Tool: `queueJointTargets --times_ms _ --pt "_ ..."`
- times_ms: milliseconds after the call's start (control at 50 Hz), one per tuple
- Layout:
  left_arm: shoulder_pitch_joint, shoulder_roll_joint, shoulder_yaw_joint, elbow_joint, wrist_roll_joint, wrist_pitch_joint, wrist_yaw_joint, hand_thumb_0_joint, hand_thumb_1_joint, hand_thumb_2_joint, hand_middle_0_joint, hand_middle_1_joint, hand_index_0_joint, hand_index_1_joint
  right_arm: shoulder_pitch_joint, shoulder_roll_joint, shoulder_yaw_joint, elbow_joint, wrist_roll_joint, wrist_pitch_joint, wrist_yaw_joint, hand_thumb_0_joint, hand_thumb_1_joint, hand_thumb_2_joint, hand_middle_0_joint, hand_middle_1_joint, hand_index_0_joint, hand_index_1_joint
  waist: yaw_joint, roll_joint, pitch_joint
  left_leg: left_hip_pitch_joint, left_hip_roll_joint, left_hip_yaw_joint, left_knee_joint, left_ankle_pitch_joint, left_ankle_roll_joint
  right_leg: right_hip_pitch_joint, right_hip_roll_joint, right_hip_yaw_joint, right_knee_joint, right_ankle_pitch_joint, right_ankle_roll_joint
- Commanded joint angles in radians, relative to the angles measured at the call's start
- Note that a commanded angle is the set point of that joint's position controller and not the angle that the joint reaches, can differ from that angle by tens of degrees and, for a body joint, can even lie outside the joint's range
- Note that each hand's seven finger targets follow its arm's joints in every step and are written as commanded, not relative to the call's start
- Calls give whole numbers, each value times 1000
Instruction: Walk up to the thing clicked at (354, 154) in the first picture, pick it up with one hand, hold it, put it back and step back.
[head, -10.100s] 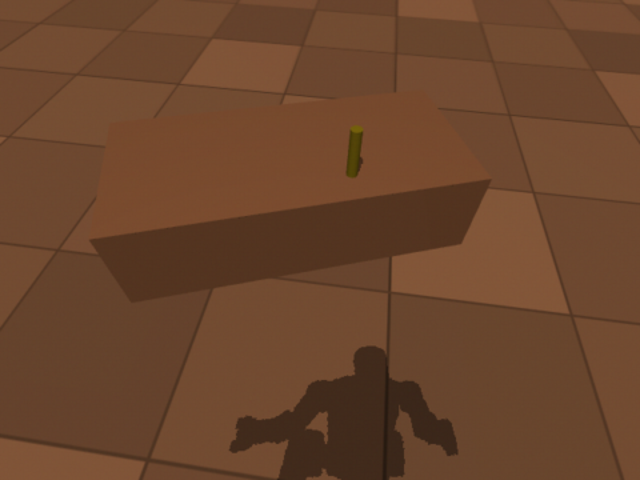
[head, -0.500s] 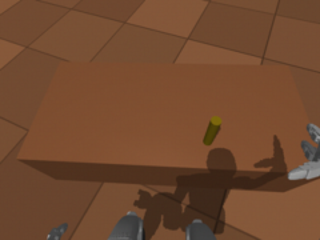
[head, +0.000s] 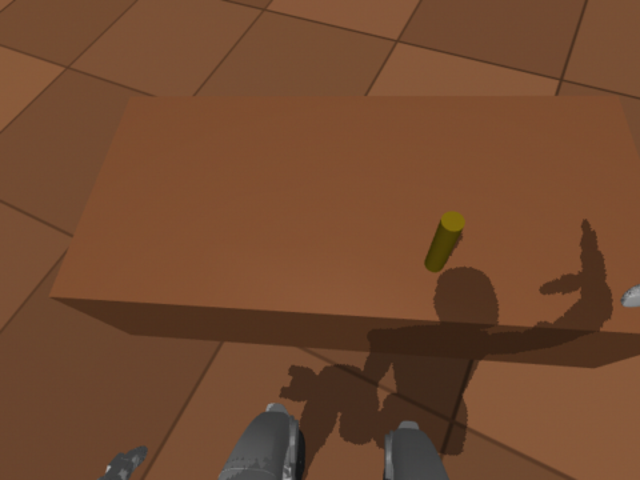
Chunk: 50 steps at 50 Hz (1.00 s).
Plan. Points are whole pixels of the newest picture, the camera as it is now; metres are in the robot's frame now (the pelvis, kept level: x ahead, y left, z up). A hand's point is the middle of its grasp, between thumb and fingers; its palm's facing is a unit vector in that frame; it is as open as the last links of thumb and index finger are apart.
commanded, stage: go down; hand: right
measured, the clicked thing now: (442, 244) +0.52 -0.18 -0.24
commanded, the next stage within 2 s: approach in 0.36 s
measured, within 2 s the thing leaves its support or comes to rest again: neither
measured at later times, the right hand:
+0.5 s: hand out of the picture +0.42 -0.36 +0.02, palm faces +0.13 +0.99 -0.07, open 17.3 cm
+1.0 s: hand (529, 255) +0.47 -0.30 -0.18, palm faces +0.05 +1.00 +0.02, open 17.3 cm
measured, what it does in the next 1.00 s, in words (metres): lowers itself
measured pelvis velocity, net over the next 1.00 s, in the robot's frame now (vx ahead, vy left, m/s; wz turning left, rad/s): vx -0.05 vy -0.01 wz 0.05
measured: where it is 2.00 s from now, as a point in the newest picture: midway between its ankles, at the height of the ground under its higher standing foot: outside the picture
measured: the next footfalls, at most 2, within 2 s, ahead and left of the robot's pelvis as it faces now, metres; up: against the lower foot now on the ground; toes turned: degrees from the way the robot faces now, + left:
none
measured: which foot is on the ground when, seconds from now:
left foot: down 0.00-1.00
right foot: down 0.00-1.00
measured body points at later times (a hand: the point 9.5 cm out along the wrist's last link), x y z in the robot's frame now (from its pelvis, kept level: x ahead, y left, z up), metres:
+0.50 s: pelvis +0.00 -0.01 -0.01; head +0.13 -0.05 +0.42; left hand +0.05 +0.28 -0.10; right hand +0.40 -0.41 +0.03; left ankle +0.05 +0.15 -0.66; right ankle +0.00 -0.12 -0.66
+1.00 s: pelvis -0.05 -0.01 -0.19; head +0.18 -0.06 +0.19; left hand +0.04 +0.27 -0.29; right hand +0.46 -0.36 -0.18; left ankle +0.05 +0.15 -0.66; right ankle +0.00 -0.12 -0.66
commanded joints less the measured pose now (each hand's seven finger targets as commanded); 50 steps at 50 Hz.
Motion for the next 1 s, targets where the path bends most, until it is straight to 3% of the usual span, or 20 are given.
queueJointTargets --times_ms 0,40,80,140,200,240,320,340,420,440,480,540,580,660,700,780,860,920,960,980 --pt "134 210 78 -55 -6 -22 7 0 915 896 -191 -305 -195 -300 -318 -395 -64 -187 35 -82 3 0 505 -38 66 42 55 42 -12 -205 -434 192 -30 -5 -77 213 58 287 12 9 -148 418 -23" --pt "139 206 69 -54 -4 -18 2 0 914 898 -191 -305 -195 -301 -324 -421 -81 -175 34 -85 3 0 517 -36 65 42 55 42 -18 -226 -442 186 -29 -5 -71 222 59 290 10 8 -138 449 -21" --pt "142 219 78 -57 -3 -13 0 0 915 897 -190 -305 -195 -300 -288 -393 -72 -118 39 -79 10 0 516 -35 67 42 56 42 -10 -189 -414 187 -30 -5 -71 223 58 254 9 8 -130 434 -25" --pt "144 206 65 -66 -2 -5 -8 0 910 902 -189 -301 -191 -299 -325 -449 -103 -157 29 -92 8 0 511 -38 66 42 56 42 -18 -202 -450 227 -26 -12 -62 260 60 237 12 0 -120 452 -28" --pt "138 208 67 -71 -8 -2 -13 0 917 902 -189 -305 -193 -301 -352 -431 -92 -143 32 -96 12 0 528 -36 63 42 54 42 4 -183 -415 206 -30 -10 -71 199 58 199 14 2 -132 348 -36" --pt "133 216 70 -76 -12 -4 -14 0 916 899 -191 -305 -195 -301 -343 -439 -88 -125 26 -96 11 0 523 -40 62 43 53 43 0 -178 -386 196 -30 -11 -82 146 58 174 15 2 -148 262 -40" --pt "151 221 68 -69 -8 1 -14 0 907 905 -191 -303 -192 -302 -373 -428 -66 -141 31 -97 24 0 515 -45 63 43 54 43 3 -223 -431 151 -34 -3 -62 184 60 264 1 23 -141 372 -25" --pt "159 224 68 -66 -7 3 -15 0 907 906 -190 -303 -191 -302 -362 -434 -78 -123 37 -94 27 0 517 -46 62 44 54 44 4 -223 -439 149 -32 -3 -61 205 59 268 1 21 -126 412 -24" --pt "160 226 66 -62 -5 7 -18 0 903 911 -189 -303 -189 -303 -381 -449 -81 -128 34 -101 26 0 495 -47 64 42 56 42 2 -233 -451 153 -36 -1 -50 225 61 260 3 17 -111 456 -22" --pt "164 223 63 -59 -2 10 -20 0 882 925 -191 -291 -178 -304 -413 -461 -87 -156 36 -109 27 0 575 -54 41 52 48 52 6 -256 -457 132 -35 -4 -45 221 62 272 -2 21 -106 470 -19" --pt "166 225 66 -52 0 11 -23 0 890 910 -193 -296 -187 -302 -400 -447 -88 -124 36 -117 25 0 528 -61 53 50 50 50 13 -240 -447 112 -36 0 -33 224 62 266 -6 26 -94 494 -18" --pt "145 211 55 -55 2 5 -29 0 890 908 -193 -297 -187 -302 -370 -357 -51 -9 52 -141 30 0 551 -58 51 50 49 50 42 -162 -331 52 -37 0 -6 184 60 108 -1 20 -59 364 -29" --pt "112 203 48 -68 10 -3 -36 0 890 905 -196 -298 -191 -303 -392 -338 -48 -3 63 -182 37 0 564 -59 49 52 48 51 44 -155 -307 -3 -34 -6 38 132 59 17 0 17 -19 259 -39" --pt "83 199 38 -95 19 -25 -43 0 880 911 -192 -294 -185 -301 -446 -269 -47 -17 113 -288 73 0 551 -64 49 52 52 51 59 -176 -395 -192 -34 -2 190 80 59 -70 -12 45 109 235 -30" --pt "76 203 33 -98 26 -31 -46 0 879 913 -187 -294 -180 -302 -475 -267 -62 -46 136 -345 89 0 522 -52 60 45 59 45 65 -223 -478 -295 -35 3 288 70 62 -98 -10 54 201 275 -23" --pt "74 207 11 -104 37 -29 -49 0 885 912 -183 -293 -177 -299 -495 -326 -116 -23 146 -414 97 0 526 -23 73 36 66 35 62 -239 -558 -368 -31 -1 448 96 66 -282 10 37 368 276 -25" --pt "84 233 14 -83 56 -17 -49 0 900 906 -179 -290 -176 -293 -657 -464 -180 -119 110 -444 92 0 475 -15 84 30 71 29 65 -343 -688 -421 -14 -11 573 135 64 -320 16 28 492 307 -17" --pt "87 245 16 -68 71 -4 -59 0 892 908 -179 -288 -175 -293 -708 -483 -184 -100 66 -419 75 0 454 -29 79 33 67 33 83 -387 -753 -472 -11 0 660 148 66 -334 13 35 566 353 -9" --pt "94 247 12 -71 74 7 -68 0 899 906 -183 -291 -181 -293 -757 -479 -182 -116 48 -395 52 0 428 -33 81 33 66 33 106 -390 -791 -482 -9 3 692 146 62 -377 13 34 607 329 -12" --pt "104 260 23 -72 78 13 -74 0 895 904 -185 -290 -181 -292 -780 -498 -182 -132 30 -382 37 0 427 -31 83 33 67 32 97 -406 -846 -484 -8 1 712 133 62 -392 17 28 624 310 -13"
